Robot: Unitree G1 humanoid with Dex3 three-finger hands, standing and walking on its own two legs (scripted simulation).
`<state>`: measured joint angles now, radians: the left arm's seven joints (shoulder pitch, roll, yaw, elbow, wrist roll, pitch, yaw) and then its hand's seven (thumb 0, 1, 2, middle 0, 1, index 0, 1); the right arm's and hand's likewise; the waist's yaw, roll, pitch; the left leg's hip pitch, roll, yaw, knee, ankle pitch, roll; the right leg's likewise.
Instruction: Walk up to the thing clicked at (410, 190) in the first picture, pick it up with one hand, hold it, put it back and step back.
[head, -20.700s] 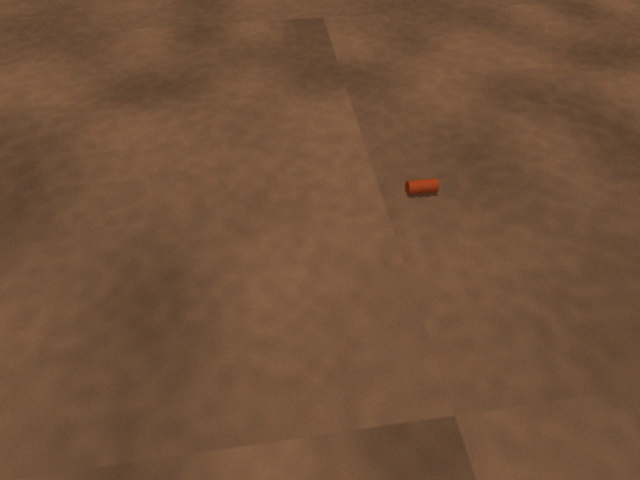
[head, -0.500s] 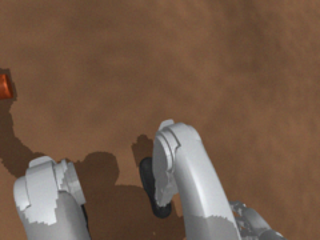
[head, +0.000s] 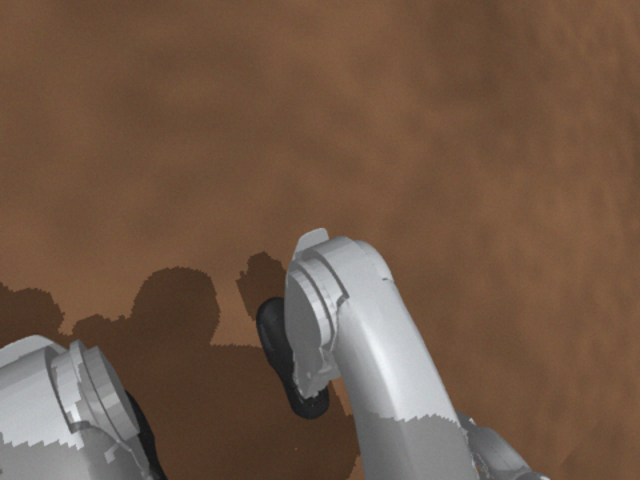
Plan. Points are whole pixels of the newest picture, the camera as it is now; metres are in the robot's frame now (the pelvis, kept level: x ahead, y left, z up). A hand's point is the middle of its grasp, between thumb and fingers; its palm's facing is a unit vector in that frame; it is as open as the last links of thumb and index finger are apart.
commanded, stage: rest palm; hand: left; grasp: from above
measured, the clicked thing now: out of the picture +0.50 +0.34 -0.28
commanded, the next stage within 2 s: close in 1.06 s
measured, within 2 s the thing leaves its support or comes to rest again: neither
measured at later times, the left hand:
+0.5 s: hand out of the picture +0.47 +0.33 -0.23, palm faces -0.45 -0.09 -0.89, open 14.3 cm
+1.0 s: hand out of the picture +0.47 +0.33 -0.24, palm faces -0.48 -0.11 -0.87, open 14.2 cm
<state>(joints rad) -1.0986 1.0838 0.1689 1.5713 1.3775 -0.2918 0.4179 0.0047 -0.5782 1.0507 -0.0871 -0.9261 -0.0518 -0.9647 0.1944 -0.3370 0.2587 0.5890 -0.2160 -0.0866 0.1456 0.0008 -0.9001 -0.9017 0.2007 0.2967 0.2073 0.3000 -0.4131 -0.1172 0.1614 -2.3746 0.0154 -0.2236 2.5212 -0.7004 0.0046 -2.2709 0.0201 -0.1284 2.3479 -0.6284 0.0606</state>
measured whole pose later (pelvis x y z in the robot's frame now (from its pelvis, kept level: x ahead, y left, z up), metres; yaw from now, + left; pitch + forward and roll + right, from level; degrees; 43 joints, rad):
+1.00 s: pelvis +0.00 +0.00 +0.00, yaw -2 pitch +28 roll -15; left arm -1.09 1.12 0.13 1.62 1.34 -0.29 0.45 0.00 -0.52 1.01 -0.10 -0.94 -0.08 -0.97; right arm 0.14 -0.36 0.31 0.58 -0.23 -0.12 0.17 0.00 -0.91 -0.91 0.20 0.30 0.21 0.30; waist -0.42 -0.15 0.20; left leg -2.36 0.02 -0.26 2.55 -0.71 0.01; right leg -2.24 0.03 -0.16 2.34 -0.62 0.07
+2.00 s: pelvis -0.01 +0.00 +0.00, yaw -2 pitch +27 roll -15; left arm -1.07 1.12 0.11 1.60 1.37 -0.35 0.48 0.00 -0.05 0.68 -0.39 -0.77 -0.41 -0.75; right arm 0.13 -0.36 0.33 0.57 -0.25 -0.12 0.16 0.00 -0.89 -0.90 0.20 0.30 0.21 0.30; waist -0.40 -0.17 0.21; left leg -2.35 0.02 -0.27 2.55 -0.70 0.01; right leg -2.23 0.04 -0.16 2.34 -0.61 0.06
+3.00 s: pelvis -0.01 +0.01 +0.00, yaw -3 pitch +27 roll -16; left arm -1.09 1.14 0.11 1.62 1.37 -0.31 0.49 0.00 0.19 0.35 -0.70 -0.46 -0.74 -0.43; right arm 0.12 -0.34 0.35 0.59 -0.25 -0.13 0.16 0.00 -0.90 -0.90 0.20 0.30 0.21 0.30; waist -0.41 -0.16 0.19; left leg -2.36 0.02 -0.26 2.56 -0.70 0.02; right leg -2.23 0.04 -0.16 2.34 -0.60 0.06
